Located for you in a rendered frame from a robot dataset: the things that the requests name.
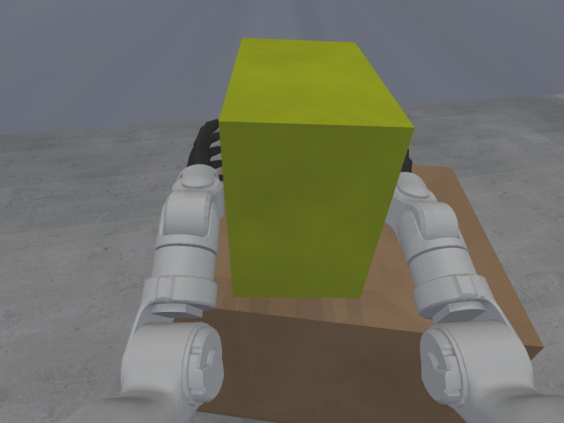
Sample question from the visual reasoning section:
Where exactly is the robot right upper arm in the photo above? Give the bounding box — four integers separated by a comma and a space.
419, 319, 564, 423

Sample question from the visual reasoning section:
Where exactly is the right robot forearm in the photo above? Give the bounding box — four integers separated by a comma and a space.
384, 172, 534, 383

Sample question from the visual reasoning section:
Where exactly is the robot left upper arm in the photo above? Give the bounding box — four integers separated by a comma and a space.
62, 322, 224, 423

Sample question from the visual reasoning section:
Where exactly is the left robot forearm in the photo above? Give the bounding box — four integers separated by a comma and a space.
121, 164, 225, 385

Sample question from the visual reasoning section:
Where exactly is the pedestal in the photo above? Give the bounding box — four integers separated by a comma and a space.
173, 165, 544, 423

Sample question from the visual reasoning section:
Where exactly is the right robot hand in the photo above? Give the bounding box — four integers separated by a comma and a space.
401, 149, 412, 173

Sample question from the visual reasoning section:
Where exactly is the carton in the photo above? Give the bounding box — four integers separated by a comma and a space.
219, 38, 414, 298

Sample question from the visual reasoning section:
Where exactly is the left robot hand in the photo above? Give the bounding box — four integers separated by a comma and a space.
187, 119, 223, 181

